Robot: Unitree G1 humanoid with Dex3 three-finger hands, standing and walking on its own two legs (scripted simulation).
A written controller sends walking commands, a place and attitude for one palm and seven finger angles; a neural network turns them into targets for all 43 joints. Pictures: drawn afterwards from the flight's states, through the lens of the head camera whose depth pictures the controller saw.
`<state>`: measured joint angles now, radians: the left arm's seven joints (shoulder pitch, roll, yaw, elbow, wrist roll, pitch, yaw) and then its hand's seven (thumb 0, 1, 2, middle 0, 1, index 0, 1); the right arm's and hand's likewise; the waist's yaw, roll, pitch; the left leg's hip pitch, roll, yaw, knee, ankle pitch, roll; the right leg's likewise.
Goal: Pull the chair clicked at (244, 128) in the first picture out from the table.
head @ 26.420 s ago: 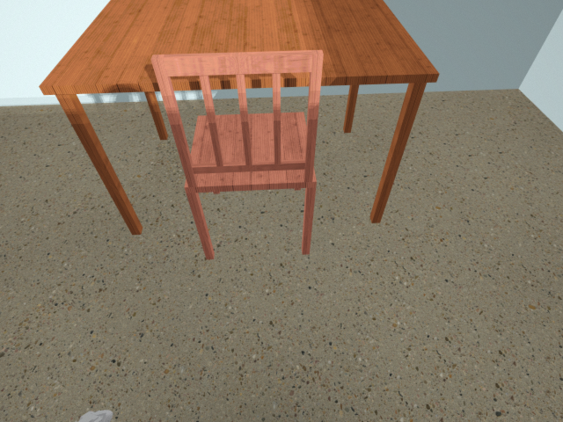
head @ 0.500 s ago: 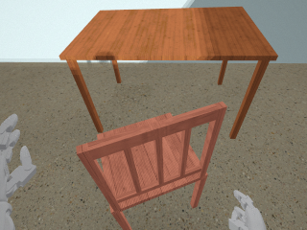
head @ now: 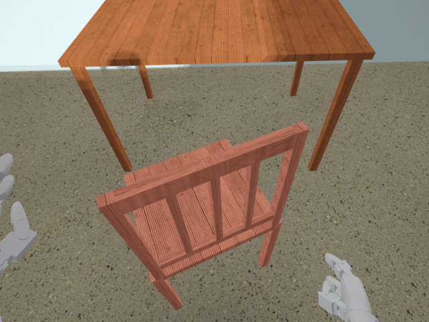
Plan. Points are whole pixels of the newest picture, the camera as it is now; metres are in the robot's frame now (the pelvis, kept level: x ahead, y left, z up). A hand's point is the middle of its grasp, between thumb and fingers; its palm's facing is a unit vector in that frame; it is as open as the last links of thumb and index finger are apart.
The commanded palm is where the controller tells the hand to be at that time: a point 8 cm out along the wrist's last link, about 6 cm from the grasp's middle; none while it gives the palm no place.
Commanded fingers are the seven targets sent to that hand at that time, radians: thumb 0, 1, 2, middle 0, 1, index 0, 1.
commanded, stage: step back with the hand held close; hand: left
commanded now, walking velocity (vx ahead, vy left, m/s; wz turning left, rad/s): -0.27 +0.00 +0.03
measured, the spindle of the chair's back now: (216, 211) +0.38 +0.03 -0.10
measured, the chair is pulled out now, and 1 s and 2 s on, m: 0.50 0.50 0.50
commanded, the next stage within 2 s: stop stepping back and stand still in 1.56 s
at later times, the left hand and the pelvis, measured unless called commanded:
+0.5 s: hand out of the picture +0.13 +0.28 +0.15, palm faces +0.47 -0.74 -0.49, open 7.4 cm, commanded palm +0.07 +0.31 +0.17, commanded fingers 0.00 0.90 0.90 -0.20 -0.30 -0.20 -0.30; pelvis -0.06 +0.00 -0.01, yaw +1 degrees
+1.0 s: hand out of the picture +0.12 +0.28 +0.16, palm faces +0.46 -0.71 -0.53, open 7.4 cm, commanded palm +0.05 +0.31 +0.17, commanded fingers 0.00 0.90 0.90 -0.20 -0.30 -0.20 -0.30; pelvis -0.08 +0.00 -0.02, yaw +2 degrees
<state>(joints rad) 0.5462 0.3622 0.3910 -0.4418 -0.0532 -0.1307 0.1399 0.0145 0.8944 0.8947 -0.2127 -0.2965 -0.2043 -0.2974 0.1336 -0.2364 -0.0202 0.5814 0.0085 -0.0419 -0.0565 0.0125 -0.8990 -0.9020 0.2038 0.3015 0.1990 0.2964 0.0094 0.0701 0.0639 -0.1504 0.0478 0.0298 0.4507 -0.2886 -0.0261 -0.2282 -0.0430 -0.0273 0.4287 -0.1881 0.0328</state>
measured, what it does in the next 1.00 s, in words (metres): shifts its weight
